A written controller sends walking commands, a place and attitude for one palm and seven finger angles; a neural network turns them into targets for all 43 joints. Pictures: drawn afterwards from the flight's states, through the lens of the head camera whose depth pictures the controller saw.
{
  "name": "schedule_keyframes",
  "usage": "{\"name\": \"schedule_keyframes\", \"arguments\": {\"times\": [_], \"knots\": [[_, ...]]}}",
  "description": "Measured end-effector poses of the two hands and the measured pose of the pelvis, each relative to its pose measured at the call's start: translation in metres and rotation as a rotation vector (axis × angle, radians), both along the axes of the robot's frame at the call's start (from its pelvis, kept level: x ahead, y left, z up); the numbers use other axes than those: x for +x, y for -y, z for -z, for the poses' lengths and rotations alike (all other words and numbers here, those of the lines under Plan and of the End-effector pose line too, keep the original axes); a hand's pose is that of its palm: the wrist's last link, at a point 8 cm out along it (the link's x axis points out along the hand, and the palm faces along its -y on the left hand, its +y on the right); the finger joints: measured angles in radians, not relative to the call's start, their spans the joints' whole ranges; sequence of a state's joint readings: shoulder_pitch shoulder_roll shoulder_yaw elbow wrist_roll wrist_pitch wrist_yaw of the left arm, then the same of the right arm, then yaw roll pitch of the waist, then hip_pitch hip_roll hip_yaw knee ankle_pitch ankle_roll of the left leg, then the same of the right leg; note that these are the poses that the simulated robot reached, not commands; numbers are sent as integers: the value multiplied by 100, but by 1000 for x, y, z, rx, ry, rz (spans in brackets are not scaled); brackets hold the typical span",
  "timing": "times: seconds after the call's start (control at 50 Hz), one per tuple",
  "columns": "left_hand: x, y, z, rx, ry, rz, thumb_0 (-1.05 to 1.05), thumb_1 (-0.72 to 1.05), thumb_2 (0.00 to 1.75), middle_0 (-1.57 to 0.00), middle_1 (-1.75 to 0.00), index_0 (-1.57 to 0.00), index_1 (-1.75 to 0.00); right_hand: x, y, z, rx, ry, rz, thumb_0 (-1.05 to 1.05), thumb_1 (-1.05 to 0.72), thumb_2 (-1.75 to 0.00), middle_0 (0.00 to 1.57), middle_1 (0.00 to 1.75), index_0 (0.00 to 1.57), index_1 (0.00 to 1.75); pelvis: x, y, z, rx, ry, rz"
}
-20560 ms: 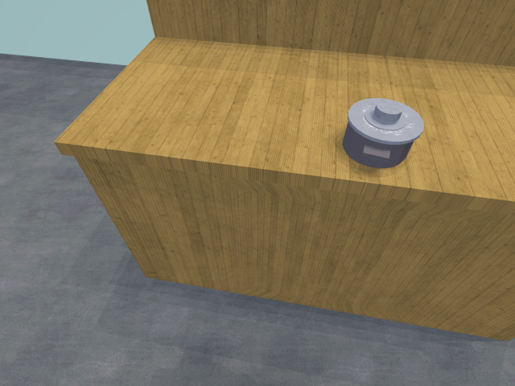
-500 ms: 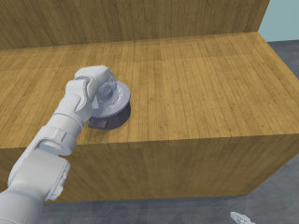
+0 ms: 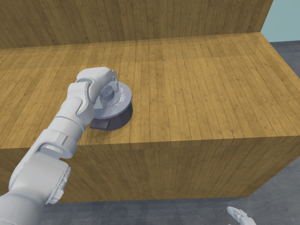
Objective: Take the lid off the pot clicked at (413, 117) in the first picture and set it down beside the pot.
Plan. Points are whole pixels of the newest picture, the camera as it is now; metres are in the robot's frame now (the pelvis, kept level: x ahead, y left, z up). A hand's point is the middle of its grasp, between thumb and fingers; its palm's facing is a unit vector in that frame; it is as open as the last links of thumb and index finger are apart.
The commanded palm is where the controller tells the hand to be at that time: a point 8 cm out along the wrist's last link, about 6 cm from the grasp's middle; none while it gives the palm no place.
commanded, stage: close the fingers and squeeze the knob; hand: left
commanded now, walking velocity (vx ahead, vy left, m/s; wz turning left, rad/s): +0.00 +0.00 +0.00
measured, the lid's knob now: (104, 92) +0.47 +0.14 +0.10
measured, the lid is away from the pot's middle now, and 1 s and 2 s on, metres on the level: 0.00 0.00 0.00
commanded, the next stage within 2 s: lift the lid straight up in 0.86 s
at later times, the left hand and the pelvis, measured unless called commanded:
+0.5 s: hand (100, 94) +0.44 +0.14 +0.12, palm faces -0.33 -0.06 -0.94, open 8.5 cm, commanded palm +0.43 +0.15 +0.18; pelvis +0.00 +0.00 +0.00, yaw +0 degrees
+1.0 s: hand (100, 94) +0.45 +0.14 +0.12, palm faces -0.34 -0.06 -0.94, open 8.5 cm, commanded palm +0.43 +0.15 +0.18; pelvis +0.00 +0.00 +0.00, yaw +0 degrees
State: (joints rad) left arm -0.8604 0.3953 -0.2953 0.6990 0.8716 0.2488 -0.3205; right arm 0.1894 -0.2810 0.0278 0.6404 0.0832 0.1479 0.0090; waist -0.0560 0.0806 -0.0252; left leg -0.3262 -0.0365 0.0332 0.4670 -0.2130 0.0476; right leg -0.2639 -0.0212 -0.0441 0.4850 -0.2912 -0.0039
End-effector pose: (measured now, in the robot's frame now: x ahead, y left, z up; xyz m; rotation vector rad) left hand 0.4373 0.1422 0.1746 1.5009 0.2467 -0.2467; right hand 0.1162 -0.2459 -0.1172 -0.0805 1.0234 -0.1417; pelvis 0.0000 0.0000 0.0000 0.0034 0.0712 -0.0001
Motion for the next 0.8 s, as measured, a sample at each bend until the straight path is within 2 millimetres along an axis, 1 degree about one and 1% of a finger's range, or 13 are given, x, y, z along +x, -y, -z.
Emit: {"name": "schedule_keyframes", "arguments": {"times": [0.16,0.3,0.66,0.8], "knots": [[3,0,-1,1,-17,-14,0,9,98,-62,-91,-61,-88,-2,0,1,-8,-9,0,1,-91,-90,20,30,20,30,0,0,0,-1,-3,-2],[4,0,-1,4,-25,-9,-1,11,92,-62,-92,-61,-89,-5,2,0,-9,-6,10,1,-91,-90,20,30,20,30,0,0,0,-1,-4,1],[4,-1,-1,-3,-19,-9,-1,10,92,-62,-92,-61,-88,-9,5,0,-18,-12,19,1,-91,-90,20,30,20,30,-1,1,0,-2,0,4],[6,-1,-2,-5,-32,-15,0,9,93,-64,-93,-63,-89,-10,5,-1,-28,-17,18,1,-91,-90,20,30,20,30,-2,1,0,-2,-3,3]]}}
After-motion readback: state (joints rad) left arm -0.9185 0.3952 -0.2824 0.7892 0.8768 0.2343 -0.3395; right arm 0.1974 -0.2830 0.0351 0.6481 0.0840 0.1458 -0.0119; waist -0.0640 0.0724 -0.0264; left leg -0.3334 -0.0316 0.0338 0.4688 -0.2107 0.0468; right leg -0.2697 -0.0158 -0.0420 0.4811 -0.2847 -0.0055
